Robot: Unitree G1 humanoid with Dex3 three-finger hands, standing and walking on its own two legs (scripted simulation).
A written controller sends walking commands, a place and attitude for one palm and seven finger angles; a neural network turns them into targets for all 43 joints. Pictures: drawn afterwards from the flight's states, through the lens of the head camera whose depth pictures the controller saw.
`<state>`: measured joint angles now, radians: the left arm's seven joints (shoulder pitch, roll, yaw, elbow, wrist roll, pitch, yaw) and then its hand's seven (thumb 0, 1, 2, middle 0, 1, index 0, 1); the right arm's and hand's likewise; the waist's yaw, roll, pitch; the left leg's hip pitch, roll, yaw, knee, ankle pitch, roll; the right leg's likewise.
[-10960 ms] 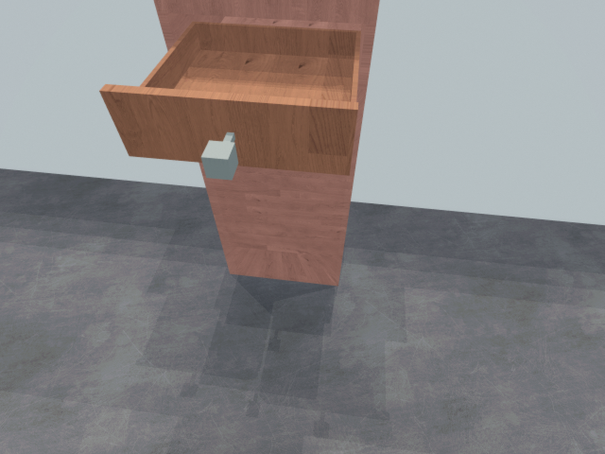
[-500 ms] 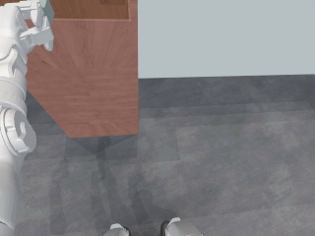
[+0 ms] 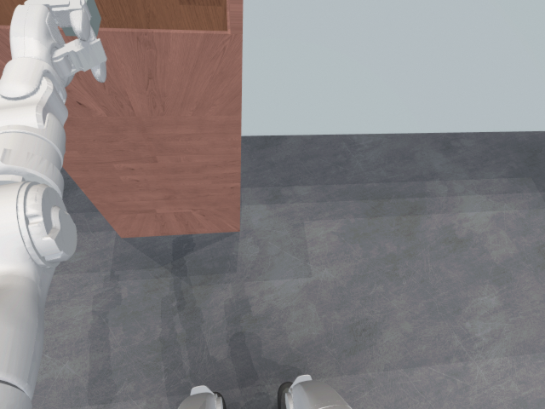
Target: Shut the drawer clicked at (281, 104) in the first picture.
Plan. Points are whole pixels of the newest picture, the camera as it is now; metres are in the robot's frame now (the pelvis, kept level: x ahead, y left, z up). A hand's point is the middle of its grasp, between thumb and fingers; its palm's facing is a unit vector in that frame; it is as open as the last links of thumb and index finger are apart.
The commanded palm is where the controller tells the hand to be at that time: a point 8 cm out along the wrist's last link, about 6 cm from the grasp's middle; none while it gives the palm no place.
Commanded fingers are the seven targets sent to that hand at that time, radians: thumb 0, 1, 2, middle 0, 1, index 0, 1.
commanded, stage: pull the fist back off the drawer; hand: left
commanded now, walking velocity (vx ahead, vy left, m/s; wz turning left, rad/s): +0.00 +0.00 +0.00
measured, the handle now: (80, 3) +0.65 +0.18 +0.16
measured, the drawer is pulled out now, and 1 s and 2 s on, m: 0.00 0.00 0.00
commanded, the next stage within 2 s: draw the hand back to the body in 0.42 s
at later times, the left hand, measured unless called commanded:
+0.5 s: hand (111, 51) +0.57 +0.14 +0.15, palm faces -0.04 -1.00 +0.01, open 3.3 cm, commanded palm +0.54 +0.19 +0.16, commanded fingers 0.00 0.90 0.90 -1.40 -1.60 -1.40 -1.60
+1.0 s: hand (53, 138) +0.42 +0.18 +0.17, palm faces -0.04 -1.00 -0.02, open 3.3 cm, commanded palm +0.38 +0.23 +0.18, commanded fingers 0.00 0.90 0.90 -1.40 -1.60 -1.40 -1.60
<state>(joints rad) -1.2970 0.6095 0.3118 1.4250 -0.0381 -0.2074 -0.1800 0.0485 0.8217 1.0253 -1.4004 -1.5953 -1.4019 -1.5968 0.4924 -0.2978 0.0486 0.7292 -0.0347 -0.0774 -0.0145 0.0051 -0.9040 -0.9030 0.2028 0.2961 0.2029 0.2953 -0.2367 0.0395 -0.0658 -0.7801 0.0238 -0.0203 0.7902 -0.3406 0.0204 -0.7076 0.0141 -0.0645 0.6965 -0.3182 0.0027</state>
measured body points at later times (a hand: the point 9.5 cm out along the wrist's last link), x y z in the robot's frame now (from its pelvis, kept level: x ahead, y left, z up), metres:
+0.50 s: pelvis +0.03 -0.01 +0.01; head +0.13 -0.01 +0.44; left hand +0.56 +0.19 +0.15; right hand -0.02 -0.27 -0.11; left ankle +0.01 +0.10 -0.71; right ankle +0.00 -0.13 -0.71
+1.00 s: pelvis +0.04 -0.01 +0.02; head +0.05 -0.03 +0.47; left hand +0.41 +0.23 +0.17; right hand +0.19 -0.27 -0.07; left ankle +0.01 +0.10 -0.71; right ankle +0.00 -0.13 -0.71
